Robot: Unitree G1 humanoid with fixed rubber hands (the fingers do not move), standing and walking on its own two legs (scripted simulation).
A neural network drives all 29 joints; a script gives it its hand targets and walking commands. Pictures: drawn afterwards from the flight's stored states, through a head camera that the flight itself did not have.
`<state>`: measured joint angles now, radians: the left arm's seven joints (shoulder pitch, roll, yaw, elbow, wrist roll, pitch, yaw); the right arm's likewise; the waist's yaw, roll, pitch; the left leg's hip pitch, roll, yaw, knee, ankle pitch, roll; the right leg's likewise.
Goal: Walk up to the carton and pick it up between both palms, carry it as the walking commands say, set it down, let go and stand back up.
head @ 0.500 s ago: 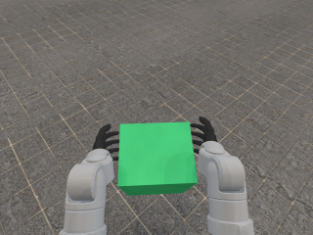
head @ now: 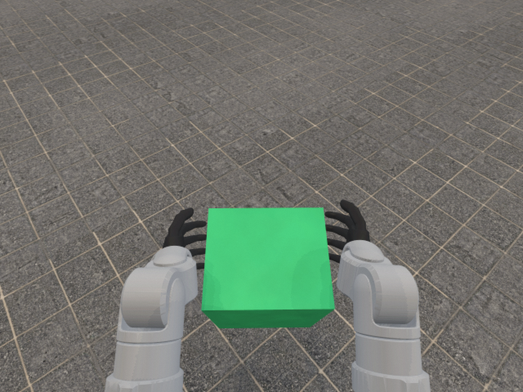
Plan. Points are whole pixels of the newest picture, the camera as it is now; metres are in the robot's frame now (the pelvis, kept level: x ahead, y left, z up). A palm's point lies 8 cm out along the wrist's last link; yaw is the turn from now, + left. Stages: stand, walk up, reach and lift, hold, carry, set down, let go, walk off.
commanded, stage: carry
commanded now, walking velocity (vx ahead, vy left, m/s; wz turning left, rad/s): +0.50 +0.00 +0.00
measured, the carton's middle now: (265, 274) +0.32 +0.01 +0.00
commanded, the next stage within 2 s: none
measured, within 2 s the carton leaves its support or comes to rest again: neither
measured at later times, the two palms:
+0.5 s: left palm (218, 109) +0.65 +0.12 +0.08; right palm (338, 110) +0.64 -0.13 +0.10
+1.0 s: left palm (218, 50) +0.96 +0.16 +0.06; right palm (307, 46) +0.97 -0.08 +0.07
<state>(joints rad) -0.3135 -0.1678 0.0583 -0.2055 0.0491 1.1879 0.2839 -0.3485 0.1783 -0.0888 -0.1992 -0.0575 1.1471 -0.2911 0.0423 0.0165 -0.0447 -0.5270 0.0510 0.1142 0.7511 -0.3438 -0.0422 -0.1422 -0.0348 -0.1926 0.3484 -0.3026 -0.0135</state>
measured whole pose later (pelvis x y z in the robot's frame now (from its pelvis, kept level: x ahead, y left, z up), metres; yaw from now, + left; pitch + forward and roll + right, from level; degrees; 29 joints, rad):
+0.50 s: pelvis +0.34 +0.02 -0.01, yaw -3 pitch +5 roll -2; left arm -0.31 -0.17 0.04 -0.25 0.07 1.15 0.30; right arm -0.34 0.17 -0.08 -0.27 -0.04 1.12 -0.27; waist -0.03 0.02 -0.05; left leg -0.01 0.04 0.18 0.38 -0.45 0.01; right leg -0.45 0.01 -0.16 0.43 -0.10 -0.02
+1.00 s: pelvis +0.65 +0.04 -0.01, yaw -3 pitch +5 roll +0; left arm -0.31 -0.17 0.07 -0.25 0.06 1.17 0.28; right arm -0.38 0.19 -0.08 -0.20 -0.07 1.12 -0.29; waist 0.01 -0.02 0.03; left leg -0.45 0.04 0.20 0.51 -0.14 0.06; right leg -0.30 -0.02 -0.05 0.89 -0.54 0.04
